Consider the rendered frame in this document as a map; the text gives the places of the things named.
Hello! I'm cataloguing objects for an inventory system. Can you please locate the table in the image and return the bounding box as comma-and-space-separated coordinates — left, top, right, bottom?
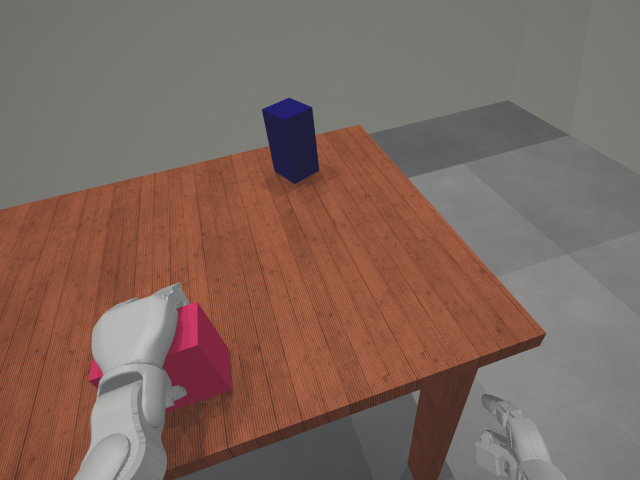
0, 125, 546, 480

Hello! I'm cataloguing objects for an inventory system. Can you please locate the sponge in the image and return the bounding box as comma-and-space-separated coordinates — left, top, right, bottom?
88, 302, 232, 412

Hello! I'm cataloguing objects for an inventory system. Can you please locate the right robot hand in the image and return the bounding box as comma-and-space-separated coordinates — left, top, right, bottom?
475, 394, 553, 480

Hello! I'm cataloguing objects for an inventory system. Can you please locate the left robot forearm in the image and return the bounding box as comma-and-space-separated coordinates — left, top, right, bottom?
73, 363, 167, 480

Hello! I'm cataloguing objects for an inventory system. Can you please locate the right robot forearm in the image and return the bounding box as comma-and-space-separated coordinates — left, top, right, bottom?
516, 459, 566, 480

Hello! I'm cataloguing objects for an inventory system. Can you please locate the left robot hand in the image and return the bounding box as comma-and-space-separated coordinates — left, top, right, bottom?
92, 282, 190, 409

